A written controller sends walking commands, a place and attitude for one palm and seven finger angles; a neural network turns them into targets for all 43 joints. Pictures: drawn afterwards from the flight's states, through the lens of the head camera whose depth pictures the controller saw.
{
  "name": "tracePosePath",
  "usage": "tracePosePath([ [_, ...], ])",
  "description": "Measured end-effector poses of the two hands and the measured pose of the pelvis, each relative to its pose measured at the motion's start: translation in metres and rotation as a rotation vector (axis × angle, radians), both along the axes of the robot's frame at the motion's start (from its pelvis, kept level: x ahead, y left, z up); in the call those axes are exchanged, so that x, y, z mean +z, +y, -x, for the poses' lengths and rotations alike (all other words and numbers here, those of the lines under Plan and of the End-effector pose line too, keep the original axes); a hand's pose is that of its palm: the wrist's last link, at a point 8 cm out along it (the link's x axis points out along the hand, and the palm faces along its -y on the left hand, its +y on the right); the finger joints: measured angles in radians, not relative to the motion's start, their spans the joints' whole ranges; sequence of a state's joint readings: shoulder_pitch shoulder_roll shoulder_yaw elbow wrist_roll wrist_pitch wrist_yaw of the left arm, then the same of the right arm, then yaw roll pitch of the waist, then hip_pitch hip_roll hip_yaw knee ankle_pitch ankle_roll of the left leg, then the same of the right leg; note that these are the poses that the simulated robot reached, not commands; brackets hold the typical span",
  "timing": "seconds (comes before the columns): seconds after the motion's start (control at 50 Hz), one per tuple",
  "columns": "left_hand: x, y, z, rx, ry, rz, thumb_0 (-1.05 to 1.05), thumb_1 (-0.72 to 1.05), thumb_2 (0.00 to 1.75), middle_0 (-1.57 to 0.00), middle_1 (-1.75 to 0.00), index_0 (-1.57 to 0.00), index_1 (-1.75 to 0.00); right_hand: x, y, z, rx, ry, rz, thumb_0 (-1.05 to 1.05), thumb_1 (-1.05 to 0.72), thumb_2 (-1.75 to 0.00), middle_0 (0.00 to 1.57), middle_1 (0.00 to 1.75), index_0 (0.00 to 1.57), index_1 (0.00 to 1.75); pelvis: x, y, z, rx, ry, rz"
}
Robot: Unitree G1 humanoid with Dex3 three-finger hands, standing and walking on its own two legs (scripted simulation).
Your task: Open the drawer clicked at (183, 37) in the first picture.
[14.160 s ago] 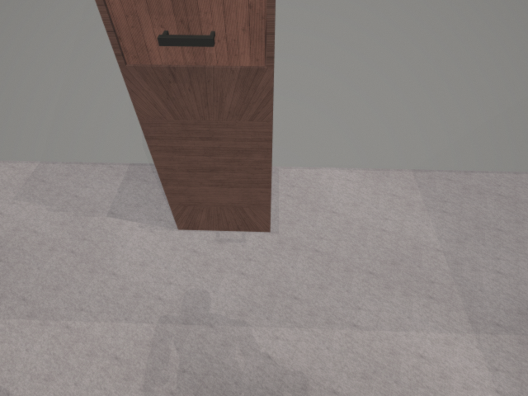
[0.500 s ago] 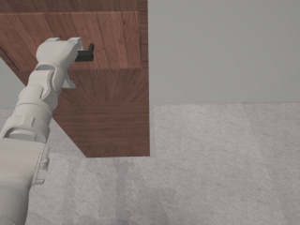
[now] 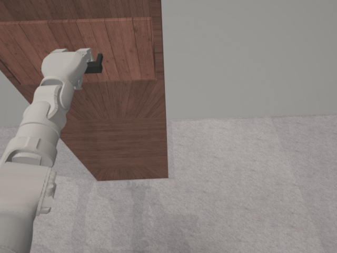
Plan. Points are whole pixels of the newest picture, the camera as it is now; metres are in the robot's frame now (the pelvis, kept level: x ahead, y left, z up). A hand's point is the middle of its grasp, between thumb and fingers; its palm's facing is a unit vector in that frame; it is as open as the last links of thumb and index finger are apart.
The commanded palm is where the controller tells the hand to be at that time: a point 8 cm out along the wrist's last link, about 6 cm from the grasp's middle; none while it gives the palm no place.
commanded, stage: pull the drawer open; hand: left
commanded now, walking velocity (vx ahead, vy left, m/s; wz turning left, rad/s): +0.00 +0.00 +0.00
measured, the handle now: (74, 63) +0.54 +0.22 +0.14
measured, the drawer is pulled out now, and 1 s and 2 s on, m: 0.00 0.10 0.22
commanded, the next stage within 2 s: none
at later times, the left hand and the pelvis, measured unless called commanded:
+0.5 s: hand (72, 97) +0.45 +0.21 +0.12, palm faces +0.03 -0.04 -1.00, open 5.3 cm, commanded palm +0.41 +0.23 +0.18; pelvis +0.01 +0.00 +0.01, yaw -1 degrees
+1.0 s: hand (66, 116) +0.39 +0.21 +0.12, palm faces +0.03 -0.05 -1.00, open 5.3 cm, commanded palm +0.36 +0.23 +0.18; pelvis +0.01 -0.01 +0.01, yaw +1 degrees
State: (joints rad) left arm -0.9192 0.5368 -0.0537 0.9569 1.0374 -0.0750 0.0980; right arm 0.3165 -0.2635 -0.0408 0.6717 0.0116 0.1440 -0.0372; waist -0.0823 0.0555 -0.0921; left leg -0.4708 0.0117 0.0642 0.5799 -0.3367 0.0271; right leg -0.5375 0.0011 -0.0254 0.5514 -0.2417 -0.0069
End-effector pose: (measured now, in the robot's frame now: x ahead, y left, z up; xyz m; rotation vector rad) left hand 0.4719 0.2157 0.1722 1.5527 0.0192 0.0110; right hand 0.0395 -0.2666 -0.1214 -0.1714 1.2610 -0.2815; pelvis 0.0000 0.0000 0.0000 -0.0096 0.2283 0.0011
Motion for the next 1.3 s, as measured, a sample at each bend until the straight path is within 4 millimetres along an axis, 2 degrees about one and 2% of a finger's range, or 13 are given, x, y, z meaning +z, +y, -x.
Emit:
tracePosePath([
  [0.14,-0.001,0.001,0.003,-0.005,-0.012,0.012,0.00,0.76,0.81,-0.36,-1.35,-0.41,-1.35,0.002,-0.003,-0.001,-0.010,-0.005,0.004,0.01,-0.91,-0.90,0.20,0.30,0.21,0.30,0.001,0.000,-0.003,-0.012,-0.004,-0.001],
  [0.24,-0.002,0.001,0.012,-0.009,-0.027,0.018,0.00,0.77,0.81,-0.35,-1.35,-0.41,-1.35,0.004,-0.004,-0.011,-0.009,-0.024,-0.004,0.01,-0.91,-0.90,0.20,0.30,0.20,0.30,0.003,0.000,-0.006,-0.018,-0.016,-0.001],
  [0.34,-0.002,0.001,0.025,-0.014,-0.039,0.024,0.01,0.77,0.81,-0.34,-1.35,-0.41,-1.35,0.006,-0.002,-0.031,0.010,-0.066,-0.013,0.01,-0.91,-0.90,0.20,0.30,0.20,0.30,0.005,0.000,-0.009,-0.019,-0.033,0.000],
  [0.56,-0.002,0.001,0.050,-0.013,-0.031,0.024,0.00,0.77,0.81,-0.34,-1.35,-0.41,-1.35,0.016,0.007,-0.089,0.086,-0.202,-0.028,0.01,-0.91,-0.90,0.20,0.30,0.20,0.30,0.006,-0.001,-0.010,-0.007,-0.068,-0.003],
  [0.7,-0.002,0.001,0.067,-0.012,-0.031,0.025,0.00,0.77,0.81,-0.34,-1.35,-0.41,-1.35,0.019,0.015,-0.110,0.131,-0.250,-0.044,0.01,-0.91,-0.90,0.20,0.30,0.20,0.30,0.007,-0.003,-0.010,0.002,-0.086,-0.005],
  [1.06,-0.002,0.001,0.106,-0.013,-0.037,0.034,0.01,0.77,0.81,-0.34,-1.35,-0.42,-1.35,0.018,0.020,-0.118,0.170,-0.272,-0.067,0.01,-0.91,-0.90,0.20,0.30,0.20,0.30,0.009,-0.008,-0.007,0.009,-0.126,-0.010],
  [1.3,-0.003,0.002,0.134,-0.019,-0.056,0.052,0.01,0.76,0.81,-0.33,-1.35,-0.42,-1.35,0.025,0.020,-0.130,0.189,-0.321,-0.065,0.01,-0.91,-0.90,0.20,0.30,0.20,0.30,0.010,-0.009,-0.005,0.003,-0.148,-0.012],
])
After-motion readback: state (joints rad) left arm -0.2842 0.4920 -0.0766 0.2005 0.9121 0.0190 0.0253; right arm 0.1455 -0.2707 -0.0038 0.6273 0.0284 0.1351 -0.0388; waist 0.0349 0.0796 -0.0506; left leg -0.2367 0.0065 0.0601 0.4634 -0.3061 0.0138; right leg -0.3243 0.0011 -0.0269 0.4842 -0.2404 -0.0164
